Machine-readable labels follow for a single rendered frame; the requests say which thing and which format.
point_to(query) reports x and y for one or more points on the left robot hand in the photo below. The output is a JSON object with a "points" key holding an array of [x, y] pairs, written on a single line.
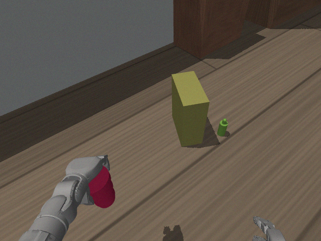
{"points": [[89, 167]]}

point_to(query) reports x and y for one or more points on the left robot arm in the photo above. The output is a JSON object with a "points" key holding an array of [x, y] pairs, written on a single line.
{"points": [[59, 211]]}

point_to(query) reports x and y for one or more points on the right robot hand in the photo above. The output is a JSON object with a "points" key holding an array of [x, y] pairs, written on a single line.
{"points": [[268, 228]]}

